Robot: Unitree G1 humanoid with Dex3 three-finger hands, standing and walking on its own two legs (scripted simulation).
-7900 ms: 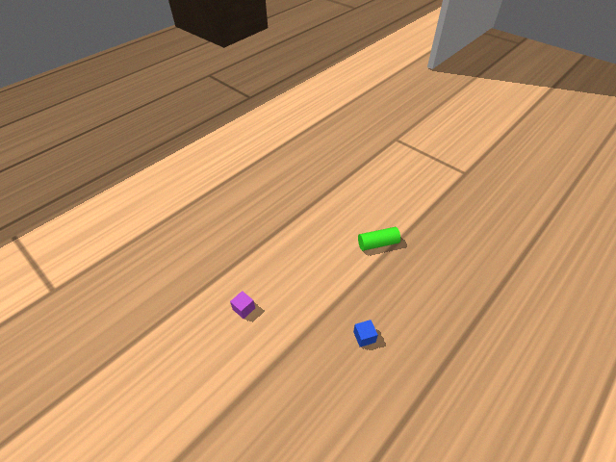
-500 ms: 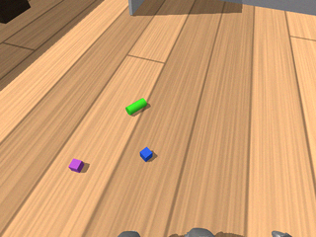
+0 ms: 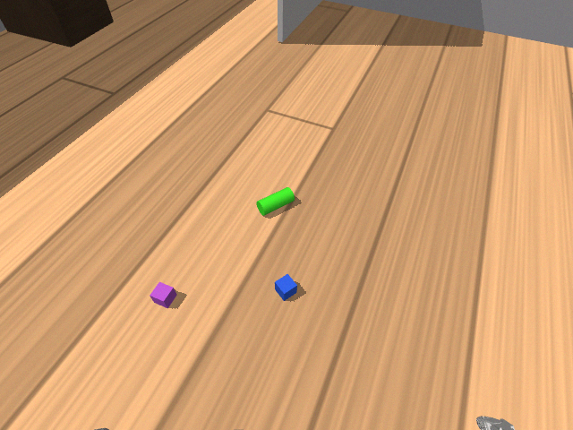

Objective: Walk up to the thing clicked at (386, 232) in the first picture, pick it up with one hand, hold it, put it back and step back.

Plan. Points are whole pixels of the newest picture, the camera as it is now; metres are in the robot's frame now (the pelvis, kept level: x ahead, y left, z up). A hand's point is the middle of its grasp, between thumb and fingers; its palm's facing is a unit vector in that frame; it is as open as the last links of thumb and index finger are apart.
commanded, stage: walk up
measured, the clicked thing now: (275, 201) +1.12 +0.05 -0.72
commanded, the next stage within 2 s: stand in 0.34 s
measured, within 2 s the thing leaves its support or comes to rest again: neither
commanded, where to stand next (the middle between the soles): +0.05 -0.01 m, yaw +0 degrees
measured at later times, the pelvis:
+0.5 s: pelvis +0.00 -0.02 +0.02, yaw +1 degrees
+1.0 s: pelvis +0.00 -0.03 +0.02, yaw -1 degrees
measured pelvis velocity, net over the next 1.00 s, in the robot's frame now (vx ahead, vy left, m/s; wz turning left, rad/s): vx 0.00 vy -0.03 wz -0.01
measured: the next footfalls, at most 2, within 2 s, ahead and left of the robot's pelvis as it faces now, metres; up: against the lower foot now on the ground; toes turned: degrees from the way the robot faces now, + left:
none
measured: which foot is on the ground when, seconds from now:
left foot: down 0.00-1.00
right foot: down 0.00-1.00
